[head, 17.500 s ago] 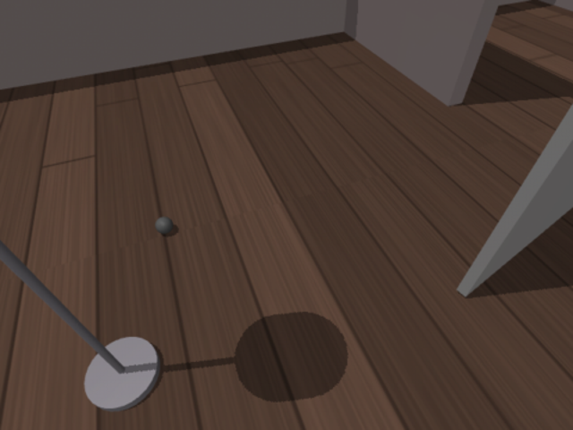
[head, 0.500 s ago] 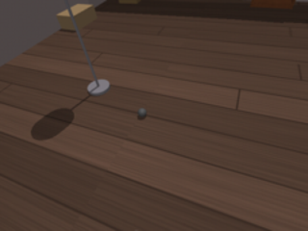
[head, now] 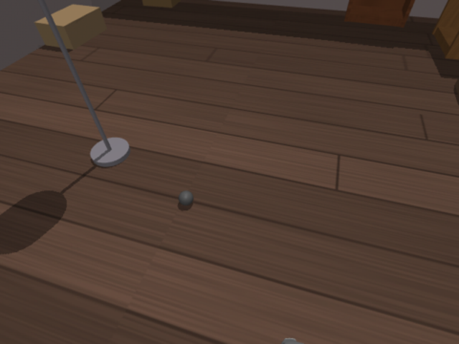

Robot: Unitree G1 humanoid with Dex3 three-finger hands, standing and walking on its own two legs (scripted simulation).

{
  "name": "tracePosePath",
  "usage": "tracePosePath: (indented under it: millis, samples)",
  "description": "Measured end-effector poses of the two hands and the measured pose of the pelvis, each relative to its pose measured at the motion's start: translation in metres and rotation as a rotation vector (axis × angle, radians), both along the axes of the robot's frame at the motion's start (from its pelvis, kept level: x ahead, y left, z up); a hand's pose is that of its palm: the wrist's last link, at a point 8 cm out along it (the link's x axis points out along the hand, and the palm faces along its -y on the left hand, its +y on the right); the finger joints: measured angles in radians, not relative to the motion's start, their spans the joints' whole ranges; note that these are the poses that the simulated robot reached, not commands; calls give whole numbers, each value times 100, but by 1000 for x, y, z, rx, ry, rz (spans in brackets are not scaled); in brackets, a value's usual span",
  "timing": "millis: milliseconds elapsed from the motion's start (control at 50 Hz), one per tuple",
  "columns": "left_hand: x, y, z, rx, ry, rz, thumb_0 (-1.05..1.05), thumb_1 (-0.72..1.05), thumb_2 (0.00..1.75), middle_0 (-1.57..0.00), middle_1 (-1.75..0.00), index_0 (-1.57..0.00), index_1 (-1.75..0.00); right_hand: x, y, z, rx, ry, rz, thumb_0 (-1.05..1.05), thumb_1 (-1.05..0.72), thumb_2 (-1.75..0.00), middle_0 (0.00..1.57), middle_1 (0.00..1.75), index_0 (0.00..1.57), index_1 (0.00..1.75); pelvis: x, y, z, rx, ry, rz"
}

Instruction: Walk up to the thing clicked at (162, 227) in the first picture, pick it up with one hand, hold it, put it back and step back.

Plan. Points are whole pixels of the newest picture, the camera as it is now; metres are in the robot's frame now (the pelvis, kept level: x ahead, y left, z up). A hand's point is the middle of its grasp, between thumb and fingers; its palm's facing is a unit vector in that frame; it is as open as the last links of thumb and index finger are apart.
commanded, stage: walk up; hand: left
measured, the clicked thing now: (185, 198) +1.00 +0.23 -0.73
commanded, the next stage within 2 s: none
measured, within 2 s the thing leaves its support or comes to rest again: neither
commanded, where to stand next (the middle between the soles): +0.55 +0.02 m, yaw +1 degrees
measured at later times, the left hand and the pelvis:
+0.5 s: hand (109, 330) +0.21 +0.25 -0.12, palm faces +0.05 -0.92 -0.40, open 7.4 cm; pelvis +0.20 -0.03 +0.00, yaw +3 degrees
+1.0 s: hand (122, 235) +0.43 +0.27 -0.13, palm faces -0.04 -0.90 -0.43, open 7.4 cm; pelvis +0.38 -0.01 -0.01, yaw +1 degrees
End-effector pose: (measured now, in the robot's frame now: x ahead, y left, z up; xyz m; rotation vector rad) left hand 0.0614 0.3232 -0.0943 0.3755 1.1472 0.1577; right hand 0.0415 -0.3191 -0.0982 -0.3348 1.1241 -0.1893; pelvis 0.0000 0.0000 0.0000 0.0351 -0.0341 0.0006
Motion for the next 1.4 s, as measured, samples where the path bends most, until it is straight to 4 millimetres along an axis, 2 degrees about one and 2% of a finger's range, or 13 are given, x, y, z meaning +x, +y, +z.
tracePosePath:
  millis: [100, 180, 280, 380, 540, 600, 660, 740, 840, 940, 1040, 1220, 1400]
  samples:
    - [68, -18, 8, 60, -57, -11, 1, 90, 90, -21, -30, -20, -30, 29, -28, -29, 23, 56, -32, 1, -90, -90, 21, 30, 21, 30, 51, -25, -14, -4, -3, -2]
    - [102, -36, 20, 70, -124, 12, 0, 90, 90, -21, -30, -20, -30, 69, -36, -37, 41, 90, -19, 1, -90, -90, 20, 30, 20, 29, 82, -37, -10, -4, -11, 7]
    - [121, -49, 32, 66, -112, 40, 0, 90, 90, -21, -30, -20, -30, 129, -37, -27, 64, 56, 23, 1, -91, -90, 20, 30, 20, 29, 119, -43, 4, -12, -7, 14]
    - [131, -48, 29, 56, -67, 76, 0, 90, 90, -21, -30, -21, -30, 183, -35, -17, 59, 41, 58, 1, -91, -90, 20, 30, 20, 29, 155, -43, 8, -26, -6, 25]
    - [150, -24, -2, 24, 28, 147, 0, 90, 90, -21, -30, -21, -30, 286, -12, -5, 18, 0, 129, 1, -91, -90, 20, 30, 20, 29, 222, -25, -3, -57, -9, 50]
    - [166, -9, -23, 13, 69, 156, 0, 90, 90, -21, -30, -21, -30, 328, 2, -4, -10, -53, 147, 1, -91, -90, 20, 30, 20, 29, 250, -11, -15, -43, -11, 52]
    - [191, -4, -30, -2, 96, 153, 1, 90, 90, -21, -30, -20, -30, 355, 14, 3, -18, -113, 137, 1, -91, -90, 20, 30, 20, 29, 269, -1, -15, -41, -17, 51]
    - [233, -2, -25, -24, 71, 119, 1, 90, 90, -21, -30, -20, -30, 371, 22, 14, -17, -125, 110, 1, -90, -90, 21, 30, 20, 29, 295, 4, -5, -32, -19, 39]
    - [281, -2, -14, -22, 51, 78, 1, 90, 90, -21, -30, -20, -30, 380, 19, 15, -10, -97, 83, 1, -90, -90, 21, 30, 21, 30, 326, 4, 1, -19, -17, 23]
    - [330, -6, -1, 15, 34, 49, 0, 90, 90, -21, -30, -20, -30, 384, 3, 0, 13, -34, 44, 1, -90, -90, 21, 30, 21, 30, 360, -4, 0, -8, -10, 15]
    - [377, -14, 6, 93, -26, 38, 0, 90, 90, -21, -30, -20, -30, 401, -17, -31, 34, 34, 10, 1, -90, -90, 21, 30, 20, 30, 397, -20, -14, -21, -13, 12]
    - [419, -20, 23, 116, -59, 45, 0, 90, 90, -21, -30, -21, -30, 451, -9, -37, 54, 83, 28, 1, -91, -90, 20, 30, 20, 29, 430, -19, -4, -14, -9, 17]
    - [455, 1, -17, 56, -27, 70, 0, 90, 90, -21, -30, -20, -30, 481, 12, -37, -4, 65, 9, 1, -91, -90, 20, 30, 20, 29, 450, 5, -20, -13, -9, 18]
